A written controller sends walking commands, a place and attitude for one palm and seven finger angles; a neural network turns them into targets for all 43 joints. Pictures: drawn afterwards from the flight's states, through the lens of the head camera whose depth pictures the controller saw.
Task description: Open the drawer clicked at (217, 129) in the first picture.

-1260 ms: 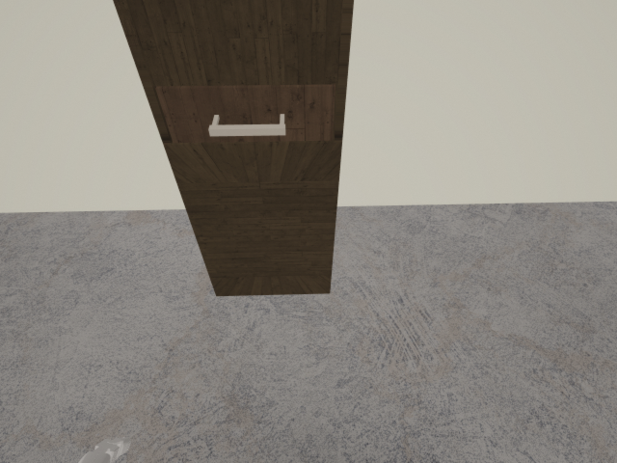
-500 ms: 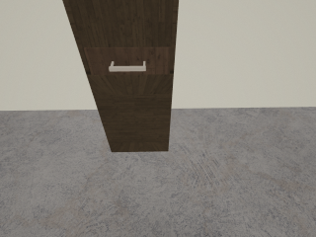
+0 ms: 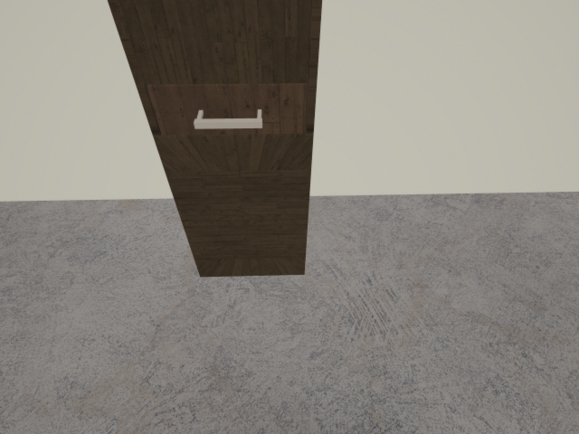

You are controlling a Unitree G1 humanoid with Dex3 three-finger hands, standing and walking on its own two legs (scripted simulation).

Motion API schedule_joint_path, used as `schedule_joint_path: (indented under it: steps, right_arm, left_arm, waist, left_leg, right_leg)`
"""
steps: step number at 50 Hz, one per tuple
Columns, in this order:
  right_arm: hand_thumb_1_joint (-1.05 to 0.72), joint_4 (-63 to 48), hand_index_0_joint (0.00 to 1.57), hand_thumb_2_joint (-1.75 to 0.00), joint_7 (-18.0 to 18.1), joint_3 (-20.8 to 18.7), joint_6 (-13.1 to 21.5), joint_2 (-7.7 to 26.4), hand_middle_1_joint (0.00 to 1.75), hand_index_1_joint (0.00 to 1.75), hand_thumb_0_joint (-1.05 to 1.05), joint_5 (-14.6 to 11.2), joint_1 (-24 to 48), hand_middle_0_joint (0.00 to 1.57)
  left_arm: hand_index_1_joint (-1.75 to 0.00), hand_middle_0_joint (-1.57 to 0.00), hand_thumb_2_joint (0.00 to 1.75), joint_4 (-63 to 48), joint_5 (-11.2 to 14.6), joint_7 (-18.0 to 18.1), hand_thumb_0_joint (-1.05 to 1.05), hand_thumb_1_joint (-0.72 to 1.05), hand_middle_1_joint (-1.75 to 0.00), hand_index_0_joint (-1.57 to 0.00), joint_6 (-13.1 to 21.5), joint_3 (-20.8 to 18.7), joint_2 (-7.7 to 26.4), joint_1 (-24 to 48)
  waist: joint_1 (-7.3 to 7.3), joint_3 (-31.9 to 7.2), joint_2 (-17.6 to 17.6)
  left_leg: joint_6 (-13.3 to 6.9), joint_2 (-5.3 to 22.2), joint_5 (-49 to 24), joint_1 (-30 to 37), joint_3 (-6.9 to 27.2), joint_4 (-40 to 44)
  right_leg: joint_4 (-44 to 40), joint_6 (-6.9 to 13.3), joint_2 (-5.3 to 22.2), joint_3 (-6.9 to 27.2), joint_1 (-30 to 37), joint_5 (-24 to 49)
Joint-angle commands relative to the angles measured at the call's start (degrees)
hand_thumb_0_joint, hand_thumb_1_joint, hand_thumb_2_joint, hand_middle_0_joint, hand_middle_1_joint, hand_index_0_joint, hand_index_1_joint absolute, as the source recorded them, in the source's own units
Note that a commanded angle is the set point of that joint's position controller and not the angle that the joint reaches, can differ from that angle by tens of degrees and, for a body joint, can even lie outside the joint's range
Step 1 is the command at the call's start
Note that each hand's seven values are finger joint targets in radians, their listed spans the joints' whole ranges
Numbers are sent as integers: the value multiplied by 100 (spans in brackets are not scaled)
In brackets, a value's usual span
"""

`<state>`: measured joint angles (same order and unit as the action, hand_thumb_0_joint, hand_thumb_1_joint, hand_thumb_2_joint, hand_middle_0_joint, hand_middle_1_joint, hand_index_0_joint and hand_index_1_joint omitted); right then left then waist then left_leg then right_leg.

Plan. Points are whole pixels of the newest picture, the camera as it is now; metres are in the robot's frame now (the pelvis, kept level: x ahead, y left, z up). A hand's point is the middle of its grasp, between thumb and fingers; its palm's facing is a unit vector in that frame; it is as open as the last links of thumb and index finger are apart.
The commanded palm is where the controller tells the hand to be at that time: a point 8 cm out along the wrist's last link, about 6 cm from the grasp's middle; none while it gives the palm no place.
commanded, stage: look at it before walking up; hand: left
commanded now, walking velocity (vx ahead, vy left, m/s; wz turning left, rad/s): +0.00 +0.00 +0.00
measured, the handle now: (229, 118) +0.82 +0.20 -0.01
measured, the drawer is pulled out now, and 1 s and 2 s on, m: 0.00 0.00 0.00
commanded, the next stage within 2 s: take the last steps up to it in 0.38 s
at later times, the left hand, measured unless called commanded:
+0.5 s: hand out of the picture +0.09 +0.25 -0.15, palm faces -0.01 -0.94 -0.33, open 7.4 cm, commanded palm none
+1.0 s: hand out of the picture +0.09 +0.19 -0.20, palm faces +0.01 -0.99 -0.15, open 7.4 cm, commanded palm none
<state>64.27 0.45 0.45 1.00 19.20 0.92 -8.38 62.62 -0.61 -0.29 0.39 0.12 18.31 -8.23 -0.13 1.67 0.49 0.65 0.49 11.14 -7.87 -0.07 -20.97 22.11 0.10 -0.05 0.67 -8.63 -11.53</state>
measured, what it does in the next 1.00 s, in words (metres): walks ahead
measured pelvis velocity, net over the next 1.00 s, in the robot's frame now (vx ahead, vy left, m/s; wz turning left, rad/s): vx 0.12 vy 0.02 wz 0.01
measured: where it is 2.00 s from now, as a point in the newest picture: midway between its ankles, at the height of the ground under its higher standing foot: outside the picture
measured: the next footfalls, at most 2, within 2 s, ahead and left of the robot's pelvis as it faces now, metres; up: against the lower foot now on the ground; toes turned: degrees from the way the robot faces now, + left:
right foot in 1.20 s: +0.36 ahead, -0.11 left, +0.00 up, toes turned -5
left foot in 1.60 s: +0.38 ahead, +0.10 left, +0.00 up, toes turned +9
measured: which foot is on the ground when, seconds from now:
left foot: down 0.00-1.00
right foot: down 0.00-0.88, up 0.90-1.00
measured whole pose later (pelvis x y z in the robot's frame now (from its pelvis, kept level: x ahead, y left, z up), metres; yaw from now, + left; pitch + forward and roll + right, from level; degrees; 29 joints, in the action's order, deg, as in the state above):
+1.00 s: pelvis +0.12 +0.02 -0.02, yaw +0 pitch -1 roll -1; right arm 66.0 2.6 0.4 4.6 7.2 1.9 -25.2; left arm 65.8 -1.1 -0.8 -0.6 -2.0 10.3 -18.6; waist 2.2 2.9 -1.3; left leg -1.4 -0.2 25.1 -0.6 -0.2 -26.6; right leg 61.4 1.0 1.4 -3.4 -23.9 -27.8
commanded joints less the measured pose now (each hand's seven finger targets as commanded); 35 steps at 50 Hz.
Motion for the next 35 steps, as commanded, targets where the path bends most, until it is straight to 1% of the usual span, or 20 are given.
schedule_joint_path:
  steps: [1,5,8,13,15,19,22,25,26,27,29,30,31,32,33,35]
  right_arm:
    - [-90,-377,20,-90,49,-228,110,1129,30,30,0,-33,266,20]
    - [-90,-378,20,-90,49,-227,106,1129,30,30,0,-34,282,20]
    - [-90,-376,20,-90,52,-224,107,1128,30,30,0,-37,308,20]
    - [-90,-383,20,-90,58,-221,108,1147,30,30,0,-40,344,20]
    - [-90,-381,20,-90,60,-218,110,1148,30,30,0,-39,351,20]
    - [-90,-386,20,-90,65,-217,117,1155,30,30,0,-42,357,20]
    - [-90,-395,20,-90,68,-217,111,1163,30,30,0,-44,392,20]
    - [-90,-387,20,-90,68,-211,107,1157,30,30,0,-40,409,20]
    - [-90,-301,20,-90,54,-116,66,758,30,30,0,-19,275,20]
    - [-90,-222,20,-90,37,-44,11,409,30,30,0,-3,51,20]
    - [-90,-179,20,-90,10,-58,-46,407,30,30,0,28,-101,20]
    - [-90,-183,20,-90,-2,-76,-60,403,30,30,0,42,-136,20]
    - [-90,-209,20,-90,-6,-86,-66,398,30,30,0,52,-169,20]
    - [-90,-216,20,-90,-11,-94,-68,391,30,30,0,57,-233,20]
    - [-90,-239,20,-90,-11,-107,-59,347,30,30,0,60,-240,20]
    - [-90,-277,20,-90,-3,-110,-13,233,30,30,0,57,-377,20]
  left_arm:
    - [-30,-20,90,-392,-8,89,0,90,-30,-20,111,-221,1208,248]
    - [-30,-20,90,-392,-7,91,0,90,-30,-20,115,-218,1222,254]
    - [-30,-20,90,-389,-9,94,0,90,-30,-20,116,-221,1226,261]
    - [-30,-20,90,-381,-6,96,0,90,-30,-20,121,-221,1231,256]
    - [-30,-20,90,-382,-5,98,0,90,-30,-20,121,-217,1228,256]
    - [-30,-20,90,-380,-2,106,0,90,-30,-20,130,-221,1241,254]
    - [-30,-20,90,-387,-5,107,0,90,-30,-20,125,-223,1248,251]
    - [-30,-20,90,-380,-7,104,0,90,-30,-20,120,-222,1245,261]
    - [-30,-20,90,-267,8,114,0,90,-30,-20,77,-139,842,80]
    - [-30,-20,90,-187,-4,131,0,90,-30,-20,25,-79,520,-149]
    - [-30,-20,90,-157,-37,94,0,90,-30,-20,-36,-88,544,-313]
    - [-30,-20,90,-160,-51,67,0,90,-30,-20,-49,-112,571,-375]
    - [-30,-20,90,-174,-60,44,0,90,-30,-20,-55,-136,589,-435]
    - [-30,-20,90,-181,-65,27,0,90,-30,-20,-58,-156,614,-508]
    - [-30,-20,90,-187,-68,13,0,90,-30,-20,-53,-179,588,-601]
    - [-30,-20,90,-183,-61,6,0,90,-30,-20,-18,-222,551,-795]
  waist:
    - [3,-238,-64]
    - [6,-284,-114]
    - [5,-323,-49]
    - [11,-383,-110]
    - [2,-380,-77]
    - [5,-494,-93]
    - [-12,-408,-73]
    - [-10,-283,-84]
    - [-1,-364,-106]
    - [-2,-387,-154]
    - [-27,-118,-213]
    - [-38,71,-247]
    - [-36,254,-306]
    - [-44,355,-300]
    - [-73,528,-348]
    - [-83,636,-479]
  left_leg:
    - [-203,611,-460,28,557,398]
    - [-200,617,-580,75,552,383]
    - [-201,628,-681,103,547,372]
    - [-197,641,-857,205,519,370]
    - [-193,641,-898,215,514,378]
    - [-195,654,-1128,297,506,363]
    - [-192,651,-1163,287,506,371]
    - [-190,641,-998,234,510,431]
    - [-136,635,-786,265,439,395]
    - [-102,594,-420,250,392,326]
    - [-141,501,649,-3,362,229]
    - [-166,448,1107,-208,369,197]
    - [-177,401,1411,-402,359,142]
    - [-204,377,1657,-554,373,66]
    - [-224,338,1735,-723,349,-60]
    - [-237,246,1492,-964,220,-387]
  right_leg:
    - [-471,144,655,584,-88,358]
    - [-453,141,655,569,-38,516]
    - [-433,141,659,554,14,639]
    - [-398,138,662,535,63,878]
    - [-404,134,660,530,95,927]
    - [-371,140,675,507,203,1168]
    - [-384,132,670,484,184,1173]
    - [-443,129,679,499,139,1046]
    - [-459,65,667,462,151,776]
    - [-429,21,640,429,135,298]
    - [-423,60,594,483,-111,-965]
    - [-484,97,587,567,-228,-1415]
    - [-508,143,577,651,-339,-1717]
    - [-489,188,585,670,-385,-1964]
    - [-498,236,601,758,-460,-2096]
    - [-463,365,687,895,-329,-2030]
